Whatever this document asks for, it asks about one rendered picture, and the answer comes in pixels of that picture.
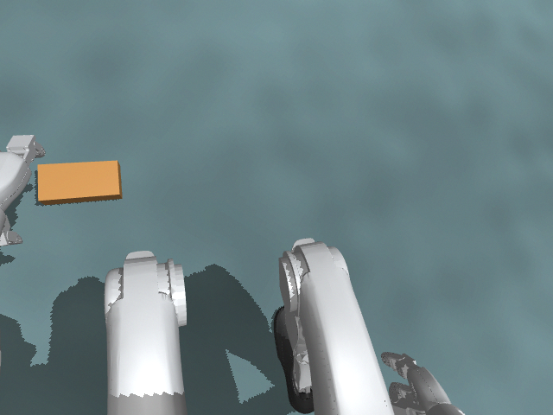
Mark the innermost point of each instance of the small box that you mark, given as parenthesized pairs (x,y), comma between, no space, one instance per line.
(60,183)

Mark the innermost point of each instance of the left robot hand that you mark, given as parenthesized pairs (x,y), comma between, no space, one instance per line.
(14,176)

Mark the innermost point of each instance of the right robot foot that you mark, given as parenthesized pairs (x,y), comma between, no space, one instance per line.
(301,402)

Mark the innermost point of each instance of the right robot hand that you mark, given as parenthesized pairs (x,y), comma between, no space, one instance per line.
(423,391)

